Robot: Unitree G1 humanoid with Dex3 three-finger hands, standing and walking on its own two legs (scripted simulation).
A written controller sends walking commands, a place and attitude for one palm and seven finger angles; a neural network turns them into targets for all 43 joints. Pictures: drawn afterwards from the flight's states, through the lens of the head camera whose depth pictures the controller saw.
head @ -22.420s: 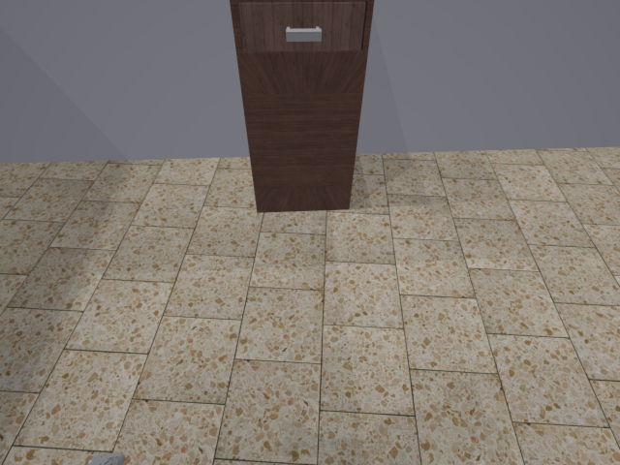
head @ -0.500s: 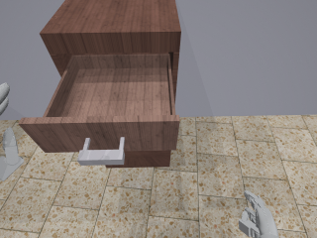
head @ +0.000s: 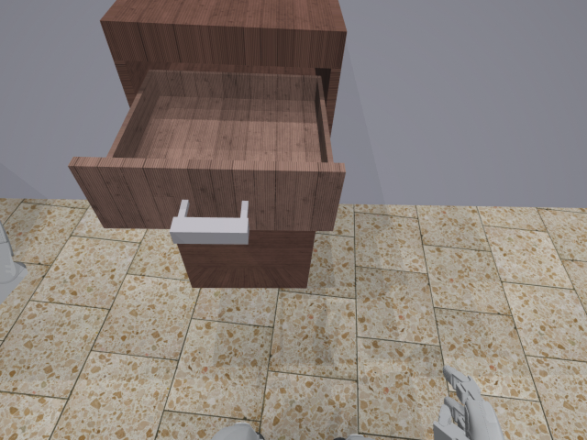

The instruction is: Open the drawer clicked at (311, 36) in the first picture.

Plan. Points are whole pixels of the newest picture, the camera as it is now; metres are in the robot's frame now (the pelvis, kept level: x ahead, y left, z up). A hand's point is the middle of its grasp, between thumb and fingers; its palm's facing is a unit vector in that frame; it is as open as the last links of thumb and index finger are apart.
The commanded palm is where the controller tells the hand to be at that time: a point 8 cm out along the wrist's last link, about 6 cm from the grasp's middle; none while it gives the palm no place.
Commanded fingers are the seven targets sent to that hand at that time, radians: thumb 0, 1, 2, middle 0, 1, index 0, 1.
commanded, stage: step back with the hand held close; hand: left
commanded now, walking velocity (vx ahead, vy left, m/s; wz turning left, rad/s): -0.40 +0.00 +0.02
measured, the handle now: (213, 218) +0.41 +0.15 +0.06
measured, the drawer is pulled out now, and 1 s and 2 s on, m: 0.30 0.30 0.30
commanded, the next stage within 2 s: stop stepping back and stand still in 0.28 s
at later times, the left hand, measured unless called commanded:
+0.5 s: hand out of the picture +0.08 +0.25 +0.24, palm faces +0.40 -0.81 -0.43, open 7.4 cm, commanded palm +0.02 +0.29 +0.25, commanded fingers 0.00 0.90 0.90 -0.20 -0.30 -0.20 -0.30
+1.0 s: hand out of the picture +0.01 +0.24 +0.23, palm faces +0.43 -0.80 -0.42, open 7.4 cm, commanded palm -0.06 +0.29 +0.25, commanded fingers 0.00 0.90 0.90 -0.20 -0.30 -0.20 -0.30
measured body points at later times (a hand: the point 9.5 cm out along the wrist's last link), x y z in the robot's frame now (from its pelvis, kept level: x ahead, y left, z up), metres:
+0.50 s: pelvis -0.11 +0.02 +0.02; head -0.08 +0.06 +0.46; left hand +0.06 +0.29 +0.26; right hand +0.08 -0.19 -0.04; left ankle -0.02 +0.10 -0.72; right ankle -0.14 -0.11 -0.66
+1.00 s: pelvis -0.20 +0.01 +0.01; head -0.21 +0.03 +0.46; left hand -0.02 +0.29 +0.26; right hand -0.10 -0.24 -0.08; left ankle -0.14 +0.12 -0.72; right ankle -0.22 -0.08 -0.70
